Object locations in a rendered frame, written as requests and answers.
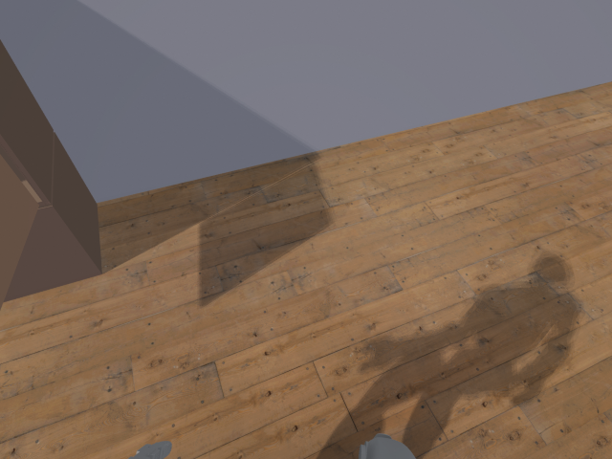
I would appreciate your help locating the right robot thigh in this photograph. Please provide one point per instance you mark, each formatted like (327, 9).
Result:
(384, 448)

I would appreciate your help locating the cupboard door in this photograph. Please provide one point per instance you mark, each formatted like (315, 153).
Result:
(17, 211)

